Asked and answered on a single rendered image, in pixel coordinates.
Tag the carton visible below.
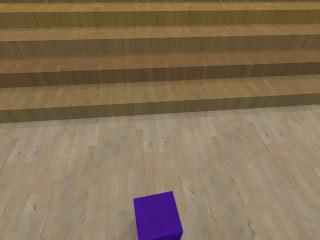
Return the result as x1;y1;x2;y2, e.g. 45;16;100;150
133;191;183;240

